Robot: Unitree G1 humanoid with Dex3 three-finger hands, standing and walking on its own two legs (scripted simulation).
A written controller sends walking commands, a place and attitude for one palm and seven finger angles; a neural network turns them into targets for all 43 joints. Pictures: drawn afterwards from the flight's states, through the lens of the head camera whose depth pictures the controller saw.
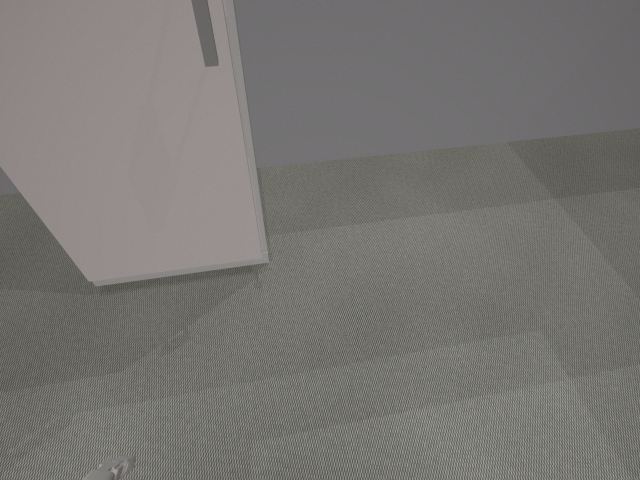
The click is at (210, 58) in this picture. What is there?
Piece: fridge door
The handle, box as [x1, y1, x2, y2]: [191, 0, 218, 66]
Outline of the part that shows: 191,0 205,66 218,65 207,1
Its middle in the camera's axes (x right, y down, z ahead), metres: -0.24 -0.47 +0.76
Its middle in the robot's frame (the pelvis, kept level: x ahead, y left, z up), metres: +0.90 +0.30 +0.21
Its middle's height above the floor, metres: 0.98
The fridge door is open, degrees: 0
